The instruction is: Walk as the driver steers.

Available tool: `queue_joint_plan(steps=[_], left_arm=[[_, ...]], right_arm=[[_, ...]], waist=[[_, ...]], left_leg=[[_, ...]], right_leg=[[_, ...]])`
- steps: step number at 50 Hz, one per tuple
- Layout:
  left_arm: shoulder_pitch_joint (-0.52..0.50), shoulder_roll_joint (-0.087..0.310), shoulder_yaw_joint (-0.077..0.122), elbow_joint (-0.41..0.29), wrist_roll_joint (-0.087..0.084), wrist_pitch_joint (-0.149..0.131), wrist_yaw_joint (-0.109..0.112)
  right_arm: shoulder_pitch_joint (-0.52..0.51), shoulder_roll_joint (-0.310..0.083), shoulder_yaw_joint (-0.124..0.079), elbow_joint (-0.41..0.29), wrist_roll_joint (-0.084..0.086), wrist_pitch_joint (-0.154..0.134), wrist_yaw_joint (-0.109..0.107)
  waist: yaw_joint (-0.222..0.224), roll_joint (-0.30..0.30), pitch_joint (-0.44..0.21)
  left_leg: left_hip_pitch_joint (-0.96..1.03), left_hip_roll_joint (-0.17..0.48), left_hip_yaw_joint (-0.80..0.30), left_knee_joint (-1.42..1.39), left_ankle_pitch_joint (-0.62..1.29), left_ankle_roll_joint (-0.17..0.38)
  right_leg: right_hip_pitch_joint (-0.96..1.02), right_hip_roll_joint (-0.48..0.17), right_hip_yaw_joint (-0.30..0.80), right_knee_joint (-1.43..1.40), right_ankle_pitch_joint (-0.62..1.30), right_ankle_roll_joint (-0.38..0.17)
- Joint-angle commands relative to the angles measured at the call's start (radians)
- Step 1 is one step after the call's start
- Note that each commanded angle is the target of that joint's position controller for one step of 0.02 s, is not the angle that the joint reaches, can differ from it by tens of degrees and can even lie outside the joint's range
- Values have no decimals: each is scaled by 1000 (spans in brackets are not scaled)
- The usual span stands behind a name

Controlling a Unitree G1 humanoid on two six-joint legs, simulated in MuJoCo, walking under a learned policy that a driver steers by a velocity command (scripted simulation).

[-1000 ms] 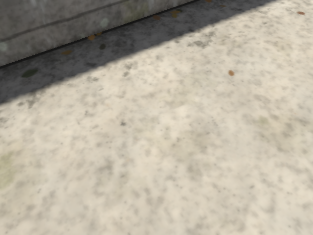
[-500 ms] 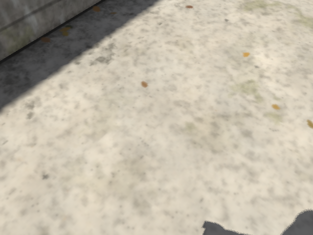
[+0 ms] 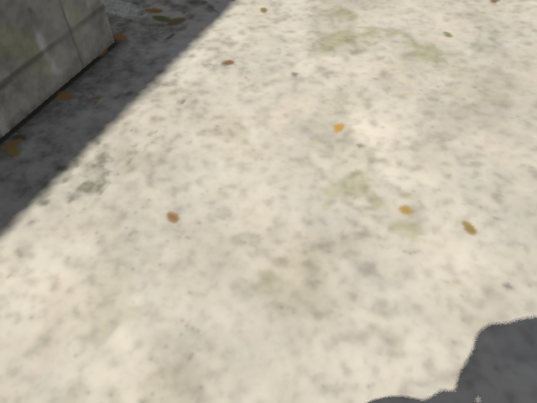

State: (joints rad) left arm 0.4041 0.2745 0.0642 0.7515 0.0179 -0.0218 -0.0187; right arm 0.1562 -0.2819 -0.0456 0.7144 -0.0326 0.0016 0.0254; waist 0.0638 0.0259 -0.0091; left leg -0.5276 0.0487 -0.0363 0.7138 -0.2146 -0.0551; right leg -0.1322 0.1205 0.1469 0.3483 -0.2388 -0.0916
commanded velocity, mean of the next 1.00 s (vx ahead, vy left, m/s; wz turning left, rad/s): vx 0.35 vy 0.00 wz -0.33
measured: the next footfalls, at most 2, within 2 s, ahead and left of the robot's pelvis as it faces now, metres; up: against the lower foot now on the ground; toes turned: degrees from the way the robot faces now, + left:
left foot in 0.10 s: +0.17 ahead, +0.13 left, +0.00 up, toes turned -6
right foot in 0.58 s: +0.41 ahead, -0.12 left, +0.00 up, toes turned -13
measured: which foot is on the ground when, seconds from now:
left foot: up 0.00-0.08, down 0.10-0.58, up 0.60-1.00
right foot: down 0.00-0.12, up 0.14-0.56, down 0.58-1.00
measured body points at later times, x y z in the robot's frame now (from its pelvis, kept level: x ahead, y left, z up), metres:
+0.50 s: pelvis +0.23 +0.01 -0.01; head +0.27 +0.01 +0.44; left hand +0.49 +0.19 -0.10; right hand +0.14 -0.24 -0.13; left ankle +0.13 +0.14 -0.74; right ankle +0.34 -0.12 -0.71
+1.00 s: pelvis +0.39 -0.05 +0.00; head +0.41 -0.07 +0.45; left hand +0.49 +0.20 -0.13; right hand +0.45 -0.34 -0.13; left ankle +0.49 +0.06 -0.70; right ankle +0.37 -0.11 -0.74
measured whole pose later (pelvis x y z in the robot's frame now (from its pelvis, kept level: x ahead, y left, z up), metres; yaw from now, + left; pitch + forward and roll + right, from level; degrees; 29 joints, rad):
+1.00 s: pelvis +0.39 -0.05 +0.00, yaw -19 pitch +1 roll +0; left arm 0.34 0.26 0.05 0.87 0.02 -0.01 0.00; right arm 0.12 -0.24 -0.03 0.79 -0.02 0.03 -0.03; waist 0.05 0.02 0.06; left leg -0.51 0.02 -0.03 0.82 -0.29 -0.03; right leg -0.20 0.12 0.06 0.38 -0.19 -0.10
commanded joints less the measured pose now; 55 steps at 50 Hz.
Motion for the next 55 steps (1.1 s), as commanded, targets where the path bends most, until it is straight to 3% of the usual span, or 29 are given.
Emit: queue_joint_plan(steps=[1,3,5,6,7,8,9,10,12,16,21,24,26,27,28,29,30,31,32,33,35,39,45,52,55], left_arm=[[10,183,51,-55,5,-19,3],[-32,189,53,-64,5,-23,3],[-74,167,46,-70,-4,-29,4],[-85,105,27,-86,-15,-40,2],[-73,59,15,-131,-28,-41,3],[-33,116,19,-99,3,-27,11],[-51,120,21,-74,13,-24,3],[-71,104,16,-62,14,-23,-8],[-91,88,12,-52,23,-14,-25],[-164,76,3,-70,26,-9,-36],[-367,27,-34,-129,24,-14,-51],[-415,36,-40,-139,20,-14,-48],[-385,54,-34,-128,22,-18,-34],[-314,66,-27,-103,26,-23,-26],[-174,81,-17,-50,38,-34,-15],[-26,126,-3,-14,57,-45,-1],[34,231,18,-14,66,-44,14],[45,223,28,-6,-1,-33,20],[-41,167,12,-1,-15,-35,22],[-98,98,-8,4,-16,-41,20],[-162,42,-27,15,-20,-45,21],[-155,111,-3,35,-13,-48,18],[-80,125,13,63,-6,-15,23],[-46,153,36,70,4,21,31],[-104,162,45,56,-5,37,34]], right_arm=[[-137,-74,-12,-115,9,-30,-3],[-75,-84,-16,-108,15,-41,-10],[83,-105,-27,-63,8,-61,-28],[210,-182,-46,-52,-9,-74,-44],[278,-302,-72,-43,-23,-66,-50],[238,-246,-65,-36,-18,-59,-46],[193,-161,-44,-45,-7,-59,-39],[157,-111,-32,-41,-3,-64,-32],[151,-75,-18,-21,-3,-78,-31],[215,-89,-23,35,16,-106,-15],[249,-87,-21,86,22,-100,-10],[296,-119,-28,123,23,-93,-11],[302,-138,-31,142,23,-85,-13],[301,-145,-31,150,25,-80,-15],[308,-133,-25,160,29,-74,-18],[305,-104,-13,141,34,-74,-20],[390,26,18,95,54,-72,-14],[373,-94,-16,120,32,-58,-34],[314,-92,-18,110,32,-54,-36],[268,-63,-7,104,25,-56,-34],[261,-50,-6,113,5,-35,-28],[245,-25,-7,109,3,-2,-26],[65,-37,-9,55,9,23,-46],[-31,-55,-8,15,28,19,-69],[19,-54,-6,16,38,7,-77]], waist=[[13,-119,44],[-33,-128,35],[-124,-72,-5],[-184,62,-85],[-183,312,-145],[-125,203,-62],[-106,82,19],[-88,28,56],[-81,85,51],[-78,88,31],[-105,92,62],[-113,93,73],[-86,83,65],[-50,70,27],[9,33,-46],[67,-12,-153],[29,-258,-297],[50,-182,-331],[-2,-125,-198],[-28,-106,-100],[-89,-115,-30],[-121,-89,-64],[-71,-103,-35],[-30,-121,-9],[-62,-130,-6]], left_leg=[[-13,-33,12,-84,-11,6],[146,-53,9,-151,-29,23],[438,-58,7,-270,-4,45],[615,123,-179,-360,-186,85],[746,352,-607,-520,-517,173],[645,379,-695,-533,-587,214],[558,331,-591,-525,-525,214],[498,276,-451,-525,-361,201],[471,193,-268,-533,-98,184],[506,177,-130,-523,272,212],[450,138,3,-549,359,209],[452,171,3,-534,407,203],[489,193,10,-465,569,195],[504,182,33,-364,705,183],[477,136,75,-181,766,159],[332,98,97,50,539,133],[7,-61,149,437,-210,81],[-34,-93,24,570,-338,87],[-51,-44,-18,577,-277,93],[-51,-13,1,516,-238,91],[27,23,16,400,-187,70],[88,-12,42,324,-118,32],[36,-16,27,185,-41,20],[61,-57,-2,45,-147,39],[197,-79,-5,-161,-126,57]], right_leg=[[-15,-257,295,-88,-37,-164],[-86,-246,318,-40,23,-130],[-221,-168,281,106,30,-73],[-316,-88,174,348,-49,-30],[-544,62,-1,605,-322,5],[-603,-29,0,748,-299,-3],[-590,-60,11,777,-210,-7],[-559,-88,5,755,-140,2],[-525,-104,-19,729,-76,25],[-566,-94,-33,700,-3,54],[-486,-137,-159,400,135,70],[-378,-134,-209,283,124,40],[-300,-110,-225,232,83,5],[-204,-82,-236,188,74,-14],[-28,-58,-237,125,113,-38],[200,-193,-103,119,116,-74],[486,-547,358,92,349,-201],[416,-566,457,46,607,-253],[308,-505,265,56,739,-233],[196,-445,158,32,821,-204],[53,-346,54,-21,832,-141],[-17,-309,6,-35,937,-163],[-37,-292,75,-44,653,-157],[22,-299,213,40,593,-163],[-3,-263,269,89,533,-115]])
Velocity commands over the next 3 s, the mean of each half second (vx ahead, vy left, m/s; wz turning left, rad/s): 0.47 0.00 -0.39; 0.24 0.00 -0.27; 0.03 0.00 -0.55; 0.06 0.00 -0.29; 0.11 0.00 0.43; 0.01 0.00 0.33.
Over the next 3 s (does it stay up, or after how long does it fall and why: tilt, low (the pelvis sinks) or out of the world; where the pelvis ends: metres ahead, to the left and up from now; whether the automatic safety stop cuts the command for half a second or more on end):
stays up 0.51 -0.11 0.00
